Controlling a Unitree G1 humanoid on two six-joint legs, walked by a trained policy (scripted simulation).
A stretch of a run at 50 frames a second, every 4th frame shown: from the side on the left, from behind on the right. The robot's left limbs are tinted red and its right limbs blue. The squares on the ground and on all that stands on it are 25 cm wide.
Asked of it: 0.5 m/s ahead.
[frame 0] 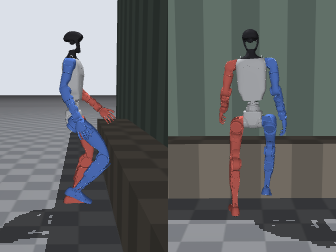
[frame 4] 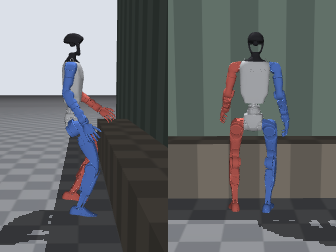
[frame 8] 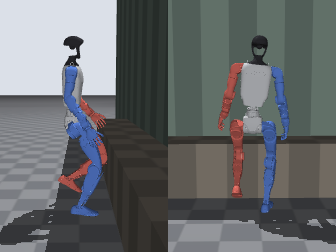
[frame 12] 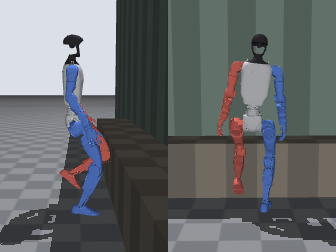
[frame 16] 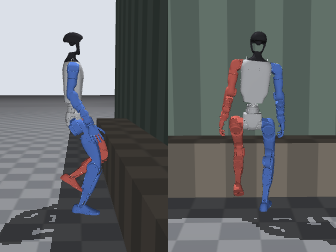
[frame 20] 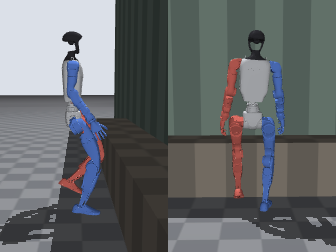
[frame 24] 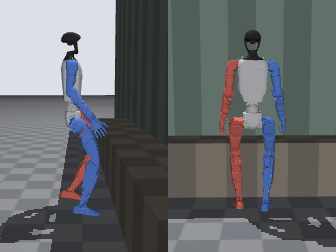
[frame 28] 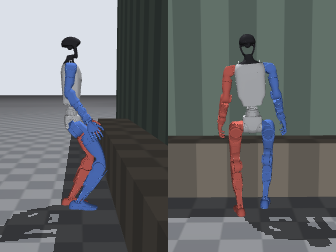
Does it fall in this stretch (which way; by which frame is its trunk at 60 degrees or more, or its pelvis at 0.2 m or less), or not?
no
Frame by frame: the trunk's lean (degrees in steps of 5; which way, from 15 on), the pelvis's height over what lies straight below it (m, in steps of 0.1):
0: 0, 0.8
4: 0, 0.7
8: 5, 0.7
12: 5, 0.7
16: 5, 0.7
20: 5, 0.8
24: 0, 0.8
28: 5, 0.7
